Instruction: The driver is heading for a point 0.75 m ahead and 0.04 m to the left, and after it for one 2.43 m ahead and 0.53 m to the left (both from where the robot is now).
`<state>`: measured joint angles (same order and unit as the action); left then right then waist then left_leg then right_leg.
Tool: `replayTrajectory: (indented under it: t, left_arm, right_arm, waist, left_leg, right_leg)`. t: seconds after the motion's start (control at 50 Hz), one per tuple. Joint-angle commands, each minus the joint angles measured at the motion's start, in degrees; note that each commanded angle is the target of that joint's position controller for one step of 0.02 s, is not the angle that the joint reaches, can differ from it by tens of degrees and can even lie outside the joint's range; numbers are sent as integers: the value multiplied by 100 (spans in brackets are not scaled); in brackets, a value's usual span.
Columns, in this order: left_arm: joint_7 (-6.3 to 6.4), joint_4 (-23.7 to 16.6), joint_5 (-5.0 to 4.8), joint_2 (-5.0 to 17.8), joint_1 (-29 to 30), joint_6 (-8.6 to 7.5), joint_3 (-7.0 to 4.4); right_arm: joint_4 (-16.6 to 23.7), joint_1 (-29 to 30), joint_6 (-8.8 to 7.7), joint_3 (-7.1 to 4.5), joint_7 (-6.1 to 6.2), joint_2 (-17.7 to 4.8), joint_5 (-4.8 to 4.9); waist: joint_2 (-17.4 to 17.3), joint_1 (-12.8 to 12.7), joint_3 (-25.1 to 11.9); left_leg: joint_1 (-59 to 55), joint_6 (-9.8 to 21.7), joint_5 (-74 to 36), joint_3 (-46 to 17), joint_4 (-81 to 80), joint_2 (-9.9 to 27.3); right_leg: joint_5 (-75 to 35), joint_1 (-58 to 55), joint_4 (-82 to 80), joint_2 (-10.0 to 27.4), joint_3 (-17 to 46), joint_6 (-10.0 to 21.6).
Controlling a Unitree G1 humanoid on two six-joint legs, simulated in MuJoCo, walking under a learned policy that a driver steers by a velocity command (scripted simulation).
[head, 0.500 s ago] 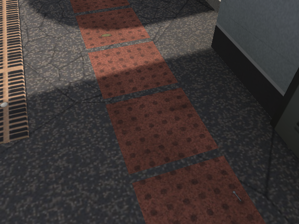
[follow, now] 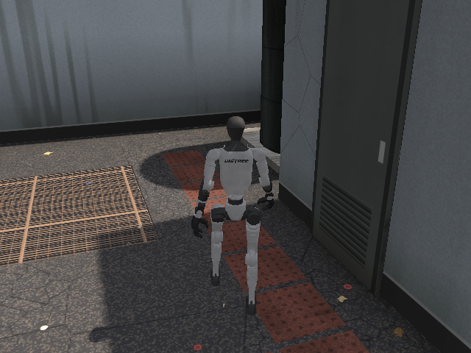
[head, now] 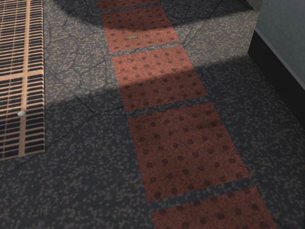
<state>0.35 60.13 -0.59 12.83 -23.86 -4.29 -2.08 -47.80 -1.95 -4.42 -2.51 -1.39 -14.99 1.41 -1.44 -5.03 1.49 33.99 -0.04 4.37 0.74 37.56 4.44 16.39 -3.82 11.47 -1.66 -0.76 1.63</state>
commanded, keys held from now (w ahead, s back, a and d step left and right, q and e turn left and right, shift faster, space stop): w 0.90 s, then no key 0.10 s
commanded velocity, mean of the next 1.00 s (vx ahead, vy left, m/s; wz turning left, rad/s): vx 0.48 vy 0.00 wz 0.00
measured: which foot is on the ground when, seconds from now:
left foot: up 0.00-0.10, down 0.12-0.72, up 0.74-1.00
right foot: down 0.00-0.12, up 0.14-0.68, down 0.70-1.00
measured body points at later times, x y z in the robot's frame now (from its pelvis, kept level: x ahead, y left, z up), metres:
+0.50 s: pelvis +0.27 +0.06 +0.01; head +0.28 +0.07 +0.46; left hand +0.44 +0.32 -0.10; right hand +0.26 -0.20 -0.13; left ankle +0.21 +0.14 -0.74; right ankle +0.46 -0.12 -0.68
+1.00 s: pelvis +0.56 +0.00 +0.01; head +0.58 -0.01 +0.46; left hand +0.58 +0.27 -0.13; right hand +0.71 -0.27 -0.11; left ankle +0.71 +0.18 -0.68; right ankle +0.54 -0.09 -0.74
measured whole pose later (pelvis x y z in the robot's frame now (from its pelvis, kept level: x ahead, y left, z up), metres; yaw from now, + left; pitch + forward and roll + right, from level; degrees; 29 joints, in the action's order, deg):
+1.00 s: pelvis +0.56 +0.00 +0.01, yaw +0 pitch +1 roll -1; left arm -0.7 56.9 0.5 13.8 -17.4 -5.0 -2.8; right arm -50.7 -6.9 -4.3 -3.5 0.5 -16.2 0.1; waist -2.4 -2.8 1.4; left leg 37.9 0.0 4.3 -2.2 46.3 7.6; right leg 9.2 5.3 13.6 -3.7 -3.4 3.6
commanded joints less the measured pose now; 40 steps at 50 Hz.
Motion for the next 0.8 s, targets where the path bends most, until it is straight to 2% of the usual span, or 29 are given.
replayTrajectory:
  t: [0.02,0.06,0.08,0.1,0.12,0.14,0.16,0.18,0.2,0.22,0.24,0.26,0.28,0.3,0.34,0.4,0.48,0.56,0.6,0.64,0.66,0.68,0.7,0.72,0.74,0.76,0.78,0.8]
  left_arm:
    - [48,-151,-85,1106,7,-75,-242]
    - [46,-139,-82,1134,88,-37,-278]
    - [44,-159,-66,1179,165,-8,-298]
    - [44,-178,-42,1157,230,36,-293]
    - [49,-220,13,1028,228,79,-241]
    - [46,-354,112,644,-58,87,-119]
    - [5,-345,21,55,-545,-46,48]
    - [-38,-402,-133,705,-56,-164,-105]
    - [-51,-561,-227,971,433,-241,-175]
    - [-2,-593,-180,953,639,-267,-186]
    - [33,-582,-93,894,672,-234,-223]
    - [36,-549,-66,790,546,-160,-228]
    - [40,-538,-62,670,493,-94,-222]
    - [46,-554,-52,608,533,-38,-221]
    - [68,-716,-16,641,941,23,-241]
    - [47,-938,56,645,1554,-3,-256]
    - [-44,-1166,19,498,2334,-80,-178]
    - [-171,-1422,-30,473,2971,-128,-103]
    - [-247,-1559,-50,515,3169,-166,-88]
    - [-296,-1572,-66,671,2994,-193,-128]
    - [-294,-1502,-61,819,2654,-202,-193]
    - [-272,-1275,-54,1024,1880,-205,-314]
    - [-221,-969,-9,1343,763,-198,-450]
    - [-177,-791,80,1915,-122,-153,-604]
    - [-174,-733,18,1537,-191,-117,-479]
    - [-163,-790,-21,1204,282,-122,-358]
    - [-148,-926,-2,1017,807,-127,-300]
    - [-168,-973,40,835,1178,-143,-241]
  right_arm:
    - [524,702,-47,-33,-28,-364,33]
    - [523,558,-64,-102,-49,-537,20]
    - [455,270,-67,-170,-46,-656,7]
    - [260,-377,-53,-275,-26,-799,-4]
    - [-48,-1365,-25,-404,14,-998,11]
    - [-220,-2176,5,-503,63,-1418,-80]
    - [-266,-2288,-16,-460,-16,-1531,-114]
    - [-214,-1867,-67,-317,-42,-1025,-56]
    - [-113,-1347,-112,-251,-47,-819,-48]
    - [-40,-930,-149,-224,-63,-747,-106]
    - [-17,-714,-184,-190,-87,-610,-169]
    - [-40,-630,-203,-154,-95,-499,-214]
    - [-82,-666,-218,-144,-97,-466,-205]
    - [-142,-764,-232,-141,-82,-482,-180]
    - [-245,-988,-240,-172,-11,-654,-177]
    - [-382,-1354,-193,-185,104,-760,-159]
    - [-552,-1775,-149,-172,178,-801,-102]
    - [-787,-2232,-39,-182,190,-813,-79]
    - [-861,-2338,35,-212,205,-859,-68]
    - [-859,-2261,93,-251,221,-939,-58]
    - [-826,-2158,116,-270,224,-1005,-61]
    - [-792,-2038,151,-253,222,-975,-68]
    - [-692,-1995,154,-175,222,-820,-118]
    - [-586,-2592,44,15,144,-217,-158]
    - [-667,-2534,-108,52,124,-184,-96]
    - [-500,-1960,-223,-110,101,-767,79]
    - [-379,-1549,-277,-126,113,-843,147]
    - [-359,-1344,-273,-151,150,-795,82]
  waist:
    - [678,166,576]
    - [636,364,442]
    - [673,559,211]
    - [670,905,-193]
    - [570,1325,-758]
    - [-447,1375,-1487]
    - [-1753,1054,-2107]
    - [-1084,1084,-1385]
    - [-726,954,-639]
    - [-254,765,-381]
    - [-187,597,-212]
    - [-293,434,-246]
    - [-324,376,-248]
    - [-292,354,-187]
    - [-181,396,30]
    - [-79,552,180]
    - [-92,809,279]
    - [-54,1005,438]
    - [-104,993,459]
    - [-244,806,294]
    - [-375,594,44]
    - [-400,174,-429]
    - [-299,-269,-1195]
    - [903,-178,-2203]
    - [1380,-204,-2553]
    - [1101,-191,-1679]
    - [791,-28,-1038]
    - [462,150,-563]
  left_leg:
    - [-301,124,-511,1,-538,-109]
    - [-556,316,-350,-8,-665,-162]
    - [-1009,417,-205,83,-661,-285]
    - [-1857,541,-72,214,-639,-452]
    - [-3166,695,80,159,-578,-429]
    - [-4847,1142,977,-1567,-783,799]
    - [-5598,1843,2449,-4345,-2054,1771]
    - [-5003,1584,3006,-4299,-2423,1603]
    - [-4186,1368,2606,-3420,-2488,1449]
    - [-3434,1269,1835,-2764,-2584,1246]
    - [-2884,1210,1156,-2220,-2688,1028]
    - [-2570,1173,869,-1871,-2822,875]
    - [-2413,1209,720,-1683,-2941,812]
    - [-2294,1260,581,-1506,-3043,778]
    - [-2273,1331,444,-1316,-3234,783]
    - [-2545,1287,120,-1066,-3312,749]
    - [-2666,1111,-114,-589,-3321,566]
    - [-3445,1120,-426,-513,-3066,780]
    - [-3867,1098,-788,-550,-2808,965]
    - [-4125,1009,-1661,-556,-2437,1070]
    - [-4151,945,-2692,-498,-2039,1030]
    - [-3995,822,-3568,-305,-1172,818]
    - [-3104,641,-3118,-120,166,543]
    - [-635,172,-787,190,2487,-315]
    - [348,141,2784,-541,3552,-805]
    - [900,278,2627,-799,3974,-414]
    - [929,343,2086,-597,3795,-84]
    - [729,321,1647,-467,3387,141]
  right_leg:
    - [-1705,645,-578,1532,694,859]
    - [-2411,292,-234,1654,595,733]
    - [-3270,195,184,1620,483,651]
    - [-4071,285,994,1451,299,532]
    - [-4028,841,2207,1159,111,363]
    - [-2087,2381,4251,620,-146,139]
    - [1628,3758,5817,-256,396,-22]
    - [1520,4333,6450,106,834,88]
    - [947,4541,6419,407,670,216]
    - [386,4262,6147,693,576,239]
    - [47,3982,5836,885,570,224]
    - [-152,3643,5650,1008,610,218]
    - [-210,3506,5475,1042,585,189]
    - [-253,3527,5305,1067,535,147]
    - [-665,3952,4792,1112,498,32]
    - [-1574,4449,3791,1074,464,-133]
    - [-2481,4169,2578,829,194,-168]
    - [-2292,4351,1964,693,134,-106]
    - [-1912,4405,1759,641,134,-1]
    - [-1444,3994,1617,501,41,149]
    - [-1238,3404,1598,318,-107,252]
    - [-1312,2327,1482,132,-266,417]
    - [-1441,567,1739,493,114,706]
    - [-689,-1985,1685,2050,2604,1626]
    - [-141,-2343,761,2506,4274,1885]
    - [114,-1671,604,2259,3539,1548]
    - [-181,-760,449,2045,2720,1346]
    - [-610,115,209,1817,2148,1248]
